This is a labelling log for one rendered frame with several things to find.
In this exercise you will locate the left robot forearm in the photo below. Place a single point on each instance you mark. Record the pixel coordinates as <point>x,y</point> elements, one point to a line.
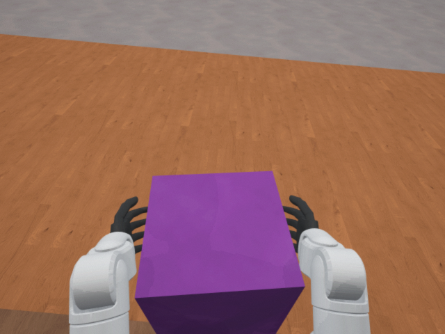
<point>99,287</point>

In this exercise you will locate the right robot forearm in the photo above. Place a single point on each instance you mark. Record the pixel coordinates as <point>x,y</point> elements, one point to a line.
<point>338,284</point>

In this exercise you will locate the robot left hand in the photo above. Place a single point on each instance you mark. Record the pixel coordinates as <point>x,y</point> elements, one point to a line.
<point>124,216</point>

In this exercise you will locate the robot right hand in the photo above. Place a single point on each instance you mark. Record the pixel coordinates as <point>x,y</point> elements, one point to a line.
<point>305,218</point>

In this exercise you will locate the carton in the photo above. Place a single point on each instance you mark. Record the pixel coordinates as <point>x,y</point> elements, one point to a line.
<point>217,255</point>

